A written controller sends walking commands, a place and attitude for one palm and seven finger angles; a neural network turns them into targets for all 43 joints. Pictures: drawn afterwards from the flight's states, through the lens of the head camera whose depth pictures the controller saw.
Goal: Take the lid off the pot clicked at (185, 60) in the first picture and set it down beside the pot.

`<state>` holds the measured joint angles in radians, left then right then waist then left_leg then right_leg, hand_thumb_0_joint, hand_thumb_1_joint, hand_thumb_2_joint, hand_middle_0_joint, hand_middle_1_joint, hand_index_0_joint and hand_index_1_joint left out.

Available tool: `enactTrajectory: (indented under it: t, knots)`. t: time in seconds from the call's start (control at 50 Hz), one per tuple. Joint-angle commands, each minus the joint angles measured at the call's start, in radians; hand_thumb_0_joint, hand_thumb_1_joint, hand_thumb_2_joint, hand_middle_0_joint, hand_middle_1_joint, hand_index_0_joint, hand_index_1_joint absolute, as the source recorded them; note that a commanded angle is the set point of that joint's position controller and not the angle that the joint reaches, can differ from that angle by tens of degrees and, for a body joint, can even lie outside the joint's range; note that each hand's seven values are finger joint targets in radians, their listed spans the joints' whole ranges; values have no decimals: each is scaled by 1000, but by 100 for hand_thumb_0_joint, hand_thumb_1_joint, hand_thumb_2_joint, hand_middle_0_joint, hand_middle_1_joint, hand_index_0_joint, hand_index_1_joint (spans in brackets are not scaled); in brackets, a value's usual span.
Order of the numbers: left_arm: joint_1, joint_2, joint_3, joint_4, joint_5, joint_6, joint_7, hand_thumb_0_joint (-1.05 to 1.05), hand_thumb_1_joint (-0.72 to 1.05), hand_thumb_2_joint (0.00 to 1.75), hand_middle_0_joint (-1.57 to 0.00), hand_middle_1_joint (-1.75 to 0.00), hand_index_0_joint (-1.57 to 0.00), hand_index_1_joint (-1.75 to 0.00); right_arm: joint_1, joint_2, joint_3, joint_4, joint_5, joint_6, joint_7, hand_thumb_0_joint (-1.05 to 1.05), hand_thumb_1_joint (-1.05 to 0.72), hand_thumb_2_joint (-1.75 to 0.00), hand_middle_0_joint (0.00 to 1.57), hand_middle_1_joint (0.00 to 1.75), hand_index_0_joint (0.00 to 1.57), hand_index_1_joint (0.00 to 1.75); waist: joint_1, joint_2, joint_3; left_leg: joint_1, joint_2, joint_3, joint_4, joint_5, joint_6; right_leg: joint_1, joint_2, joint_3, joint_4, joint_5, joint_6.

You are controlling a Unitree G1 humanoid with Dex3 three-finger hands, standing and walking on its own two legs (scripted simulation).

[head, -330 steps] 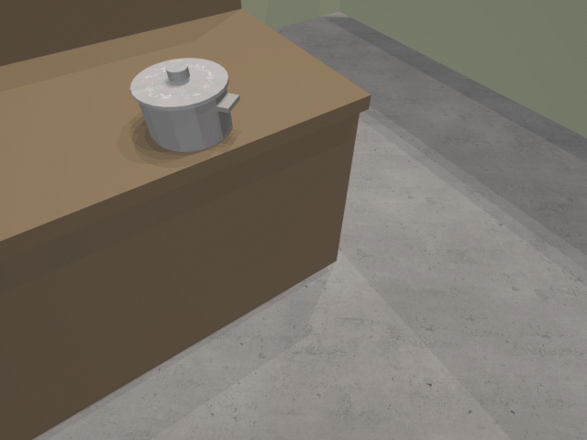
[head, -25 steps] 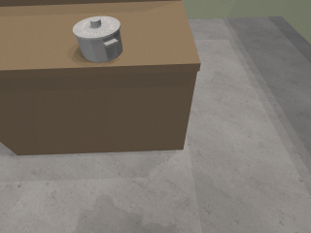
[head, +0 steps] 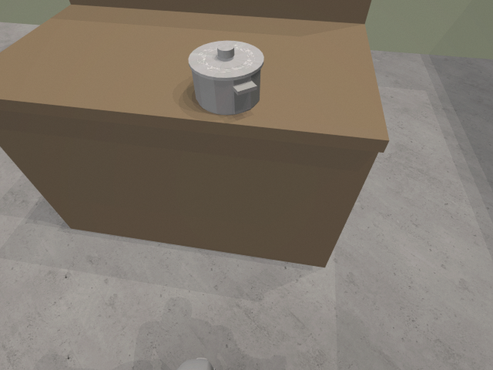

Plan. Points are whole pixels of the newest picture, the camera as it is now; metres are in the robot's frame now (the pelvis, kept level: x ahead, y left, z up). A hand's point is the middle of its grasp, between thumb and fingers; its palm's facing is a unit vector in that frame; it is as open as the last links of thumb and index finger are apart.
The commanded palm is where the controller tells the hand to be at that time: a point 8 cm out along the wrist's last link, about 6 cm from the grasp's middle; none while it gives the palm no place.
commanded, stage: take the last steps up to it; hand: left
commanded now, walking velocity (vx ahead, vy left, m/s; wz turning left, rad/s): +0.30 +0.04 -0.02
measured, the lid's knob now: (225, 50) +0.78 +0.15 +0.12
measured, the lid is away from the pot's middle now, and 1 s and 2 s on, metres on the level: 0.00 0.00 0.00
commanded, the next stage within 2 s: come to a stop and stand still in 0.50 s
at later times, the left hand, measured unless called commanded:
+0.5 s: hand (166, 273) +0.32 +0.23 -0.16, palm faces -0.05 -0.98 -0.21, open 7.4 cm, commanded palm none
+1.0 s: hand (155, 266) +0.34 +0.27 -0.19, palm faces +0.02 -0.97 -0.25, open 7.3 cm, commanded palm none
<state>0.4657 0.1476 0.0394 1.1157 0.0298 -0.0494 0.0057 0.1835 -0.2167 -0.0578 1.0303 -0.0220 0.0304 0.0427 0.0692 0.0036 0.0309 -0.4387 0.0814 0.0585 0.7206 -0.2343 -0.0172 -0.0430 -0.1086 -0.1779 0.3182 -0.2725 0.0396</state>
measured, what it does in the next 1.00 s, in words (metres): walks ahead: left foot, then right foot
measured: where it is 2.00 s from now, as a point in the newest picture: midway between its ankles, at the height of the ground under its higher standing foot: (242, 363)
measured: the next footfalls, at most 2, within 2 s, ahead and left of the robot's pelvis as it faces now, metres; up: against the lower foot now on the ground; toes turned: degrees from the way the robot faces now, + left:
left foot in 0.08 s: +0.10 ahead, +0.15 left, +0.00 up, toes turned +6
right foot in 0.56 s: +0.35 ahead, -0.07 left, +0.00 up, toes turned -9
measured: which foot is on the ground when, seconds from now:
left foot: up 0.00-0.06, down 0.08-0.58, up 0.60-0.98, down 1.00-1.00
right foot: down 0.00-0.06, up 0.08-0.54, down 0.56-1.00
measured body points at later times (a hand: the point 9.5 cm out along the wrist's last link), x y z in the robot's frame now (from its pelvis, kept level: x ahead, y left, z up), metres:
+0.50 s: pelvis +0.18 +0.05 -0.01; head +0.21 +0.04 +0.44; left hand +0.32 +0.28 -0.15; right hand +0.11 -0.17 -0.17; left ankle +0.07 +0.15 -0.75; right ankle +0.29 -0.06 -0.72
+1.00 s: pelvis +0.29 +0.07 -0.02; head +0.32 +0.07 +0.43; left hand +0.34 +0.32 -0.17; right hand +0.37 -0.18 -0.16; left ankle +0.32 +0.18 -0.75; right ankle +0.31 -0.06 -0.75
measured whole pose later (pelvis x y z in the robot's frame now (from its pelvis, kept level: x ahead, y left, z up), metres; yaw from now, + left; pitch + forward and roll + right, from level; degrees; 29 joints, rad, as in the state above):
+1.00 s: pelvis +0.29 +0.07 -0.02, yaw -3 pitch -1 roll +0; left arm 0.21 0.21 0.06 0.98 0.02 0.04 0.03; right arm 0.11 -0.19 -0.06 0.98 -0.01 0.03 -0.02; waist 0.03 -0.01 0.09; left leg -0.31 0.02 0.02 0.57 -0.22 -0.02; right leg -0.32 -0.05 -0.08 0.61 -0.27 0.00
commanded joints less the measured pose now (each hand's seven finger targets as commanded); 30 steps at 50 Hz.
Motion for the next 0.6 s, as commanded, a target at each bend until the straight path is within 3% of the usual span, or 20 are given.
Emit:
enactTrajectory:
  t: [0.0,0.02,0.04,0.06,0.08,0.1,0.14,0.2,0.24,0.32,0.36,0.44,0.46,0.48,0.5,0.52,0.54,0.56,0.58]
  knots:
    - [-38,196,42,-43,-1,-4,9,0,90,90,-20,-30,-20,-30,37,-38,3,-58,3,-64,-4,0,-90,-90,20,30,20,30,-80,-137,46,278,-55,75,-220,7,26,-214,-172,109,-16,-30,-126]
    - [-39,166,35,-45,-3,0,6,0,90,90,-20,-30,-20,-30,153,-85,-8,-24,1,-73,-17,0,-90,-90,20,30,20,30,-127,-32,-4,437,-45,54,-286,-40,32,-265,-120,66,169,9,-107]
    - [-13,101,26,-60,-10,4,-1,0,90,90,-20,-30,-20,-30,275,-193,-37,3,-13,-82,-33,0,-90,-90,20,30,20,30,-165,240,-86,602,176,-245,-369,-110,93,-442,-8,-9,473,-156,-60]
    - [-52,73,14,-103,-9,2,-2,0,90,90,-20,-30,-20,-30,364,-247,-47,17,-6,-76,-48,0,-90,-90,20,30,20,30,-185,302,-94,640,316,-461,-480,-83,177,-610,60,33,709,-337,-46]
    - [-108,82,13,-123,-7,4,1,0,90,90,-20,-30,-20,-30,344,-239,-44,18,-2,-70,-57,0,-90,-90,20,30,20,30,-187,250,-81,566,331,-480,-500,-173,221,-654,29,111,855,-323,-69]
    - [-151,87,18,-121,-10,3,-2,0,90,90,-20,-30,-20,-30,270,-181,-34,3,0,-72,-61,0,-90,-90,20,30,20,30,-162,224,-29,479,310,-433,-514,-186,229,-683,-6,144,917,-231,-74]
    - [-147,86,22,-98,-5,5,-18,0,90,90,-20,-30,-20,-30,160,-78,-2,-25,1,-91,-61,0,-90,-90,20,30,20,30,-99,109,45,331,228,-255,-540,-31,193,-608,-43,157,876,-70,-62]
    - [-109,62,23,-91,-2,21,-20,0,90,90,-20,-30,-20,-30,150,-44,1,-27,5,-118,-65,0,-90,-90,20,30,20,30,-54,79,32,305,183,-131,-555,224,199,-546,-36,141,781,-1,-37]
    - [-139,65,22,-106,-3,29,-22,0,90,90,-20,-30,-20,-30,162,-55,3,-18,8,-124,-67,0,-90,-90,20,30,20,30,-50,85,32,362,182,-100,-557,315,212,-579,-33,137,720,26,-26]
    - [-255,81,23,-157,-6,36,-26,0,90,90,-20,-30,-20,-30,196,-67,5,4,7,-122,-69,0,-90,-90,20,30,20,30,-62,86,68,408,177,-78,-556,370,213,-607,-22,127,586,82,-29]
    - [-325,81,20,-181,-6,34,-27,0,90,90,-20,-30,-20,-30,225,-69,5,21,3,-119,-71,0,-90,-90,20,30,20,30,-86,82,81,442,181,-71,-534,415,209,-604,-10,114,502,81,-38]
    - [-402,74,15,-219,-10,25,-27,0,90,90,-20,-30,-20,-30,270,-79,8,48,-7,-111,-75,0,-90,-90,20,30,20,30,-108,93,92,474,184,-45,-453,582,186,-528,30,77,368,46,-71]
    - [-386,78,15,-216,-10,22,-26,0,90,90,-20,-30,-20,-30,268,-87,7,53,-6,-108,-76,0,-90,-90,20,30,20,30,-98,92,73,473,181,-33,-407,652,176,-462,51,61,331,37,-82]
    - [-336,90,18,-204,-10,17,-23,0,90,90,-20,-30,-20,-30,261,-83,9,56,-4,-107,-76,0,-90,-90,20,30,20,30,-70,54,50,425,170,-28,-325,713,159,-342,74,53,283,71,-90]
    - [-202,109,24,-163,-8,8,-19,0,90,90,-20,-30,-20,-30,242,-93,12,56,2,-106,-74,0,-90,-90,20,30,20,30,-7,28,-22,387,133,0,-190,711,128,-163,100,38,218,157,-95]
    - [-53,166,41,-116,-4,-5,-11,0,90,90,-20,-30,-20,-30,231,-82,11,50,13,-109,-70,0,-90,-90,20,30,20,30,50,-29,-120,236,76,35,20,553,90,86,22,142,225,340,-132]
    - [44,261,63,-90,-5,-12,-2,0,90,90,-20,-30,-20,-30,293,-36,11,36,25,-111,-67,0,-90,-90,20,30,20,30,48,-215,-233,-10,-73,84,338,-23,38,315,-257,516,156,623,-268]
    - [57,293,65,-86,-27,-11,-1,0,90,90,-20,-30,-20,-30,277,-47,10,30,27,-104,-74,0,-90,-90,20,30,20,30,43,-176,-264,-52,-90,-5,551,-379,30,268,-359,616,67,700,-366]
    - [-20,267,59,-111,-28,-7,7,0,90,90,-20,-30,-20,-30,213,-33,7,10,24,-93,-74,0,-90,-90,20,30,20,30,34,-133,-212,-79,-56,-70,601,-354,34,153,-340,594,33,634,-362]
